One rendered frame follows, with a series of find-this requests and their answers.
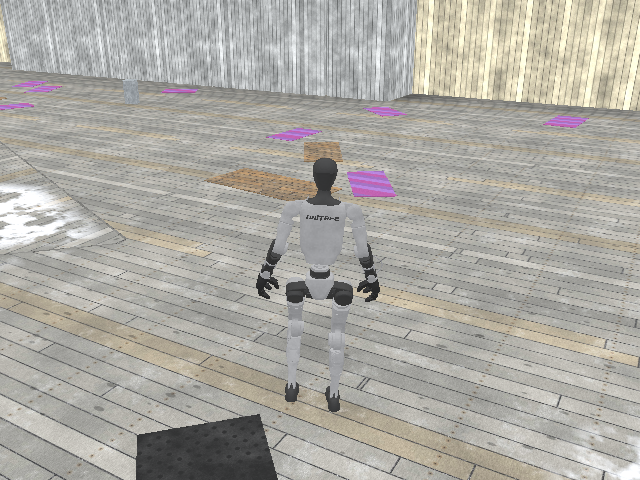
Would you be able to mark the right robot forearm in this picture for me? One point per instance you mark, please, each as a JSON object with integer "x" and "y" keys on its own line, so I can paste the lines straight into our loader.
{"x": 368, "y": 266}

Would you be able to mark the robot left upper arm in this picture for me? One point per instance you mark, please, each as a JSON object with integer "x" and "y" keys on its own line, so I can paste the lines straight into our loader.
{"x": 291, "y": 209}

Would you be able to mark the left robot forearm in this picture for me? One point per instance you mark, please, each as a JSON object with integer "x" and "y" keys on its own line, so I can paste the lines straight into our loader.
{"x": 270, "y": 262}

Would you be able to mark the robot right hand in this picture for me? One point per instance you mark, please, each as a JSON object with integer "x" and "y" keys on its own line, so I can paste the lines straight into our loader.
{"x": 374, "y": 287}

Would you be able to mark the humanoid robot head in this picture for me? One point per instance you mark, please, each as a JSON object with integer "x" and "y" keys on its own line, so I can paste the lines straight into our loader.
{"x": 324, "y": 173}

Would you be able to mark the robot right upper arm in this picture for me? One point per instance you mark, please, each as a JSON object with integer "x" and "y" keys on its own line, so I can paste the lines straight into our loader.
{"x": 354, "y": 212}

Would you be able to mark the robot left hand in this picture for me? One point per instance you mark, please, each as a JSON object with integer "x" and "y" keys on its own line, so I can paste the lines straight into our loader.
{"x": 261, "y": 283}

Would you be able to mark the left robot foot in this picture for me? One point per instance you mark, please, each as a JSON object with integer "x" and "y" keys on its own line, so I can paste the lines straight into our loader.
{"x": 291, "y": 394}

